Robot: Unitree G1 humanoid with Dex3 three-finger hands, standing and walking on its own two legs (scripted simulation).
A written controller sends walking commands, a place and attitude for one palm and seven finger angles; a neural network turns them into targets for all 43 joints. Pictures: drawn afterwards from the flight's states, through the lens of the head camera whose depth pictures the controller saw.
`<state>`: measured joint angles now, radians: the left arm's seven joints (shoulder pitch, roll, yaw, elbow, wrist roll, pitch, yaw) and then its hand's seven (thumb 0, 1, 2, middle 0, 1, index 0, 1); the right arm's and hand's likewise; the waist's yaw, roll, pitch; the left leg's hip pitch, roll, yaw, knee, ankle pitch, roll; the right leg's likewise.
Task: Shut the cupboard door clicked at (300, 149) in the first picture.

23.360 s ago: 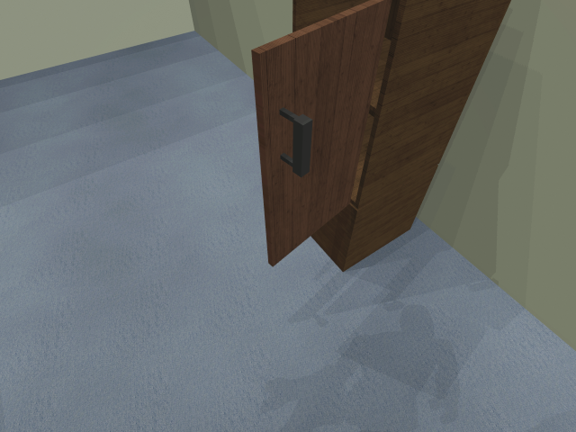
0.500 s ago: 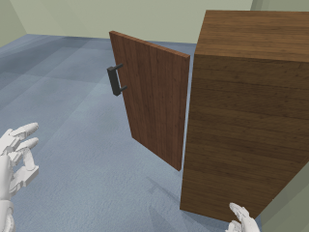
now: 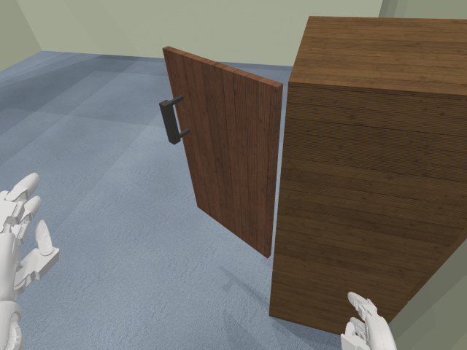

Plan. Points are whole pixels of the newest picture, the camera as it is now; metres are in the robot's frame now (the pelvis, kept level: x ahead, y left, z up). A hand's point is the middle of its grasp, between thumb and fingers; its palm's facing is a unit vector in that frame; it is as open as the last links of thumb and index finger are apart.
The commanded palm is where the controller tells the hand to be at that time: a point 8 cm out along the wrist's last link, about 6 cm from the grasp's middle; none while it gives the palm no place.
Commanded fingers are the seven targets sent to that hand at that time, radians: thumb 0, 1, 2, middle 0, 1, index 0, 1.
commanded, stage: step back with the hand held close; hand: left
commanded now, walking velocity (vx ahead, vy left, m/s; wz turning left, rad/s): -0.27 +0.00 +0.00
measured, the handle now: (176, 119) +0.64 +0.24 +0.07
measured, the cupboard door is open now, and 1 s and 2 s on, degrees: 64 64 64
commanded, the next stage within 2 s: stop stepping back and stand still in 1.28 s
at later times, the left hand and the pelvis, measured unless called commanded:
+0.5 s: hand (8, 275) +0.15 +0.31 +0.16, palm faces +0.39 -0.79 -0.48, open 7.4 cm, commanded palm +0.09 +0.34 +0.17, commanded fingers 0.00 0.90 0.90 -0.20 -0.30 -0.20 -0.30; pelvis -0.05 +0.04 -0.01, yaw +0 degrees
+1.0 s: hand out of the picture +0.07 +0.33 +0.17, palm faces +0.49 -0.77 -0.42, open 7.4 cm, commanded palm -0.01 +0.36 +0.17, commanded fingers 0.00 0.90 0.90 -0.20 -0.30 -0.20 -0.30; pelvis -0.13 +0.05 -0.02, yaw +3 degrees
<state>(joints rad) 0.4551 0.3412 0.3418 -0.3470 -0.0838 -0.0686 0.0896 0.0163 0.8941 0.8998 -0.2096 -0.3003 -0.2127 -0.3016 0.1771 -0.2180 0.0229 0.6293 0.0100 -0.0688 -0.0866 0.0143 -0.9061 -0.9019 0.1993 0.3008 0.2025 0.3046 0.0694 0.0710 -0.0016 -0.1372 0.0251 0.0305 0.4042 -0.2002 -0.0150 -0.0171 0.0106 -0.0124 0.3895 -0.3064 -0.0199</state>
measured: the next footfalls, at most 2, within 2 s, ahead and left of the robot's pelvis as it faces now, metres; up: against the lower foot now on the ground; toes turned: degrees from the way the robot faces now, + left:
right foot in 1.06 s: -0.12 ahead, -0.08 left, +0.00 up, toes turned +4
left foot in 1.20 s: -0.02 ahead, +0.15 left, +0.00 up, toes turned +2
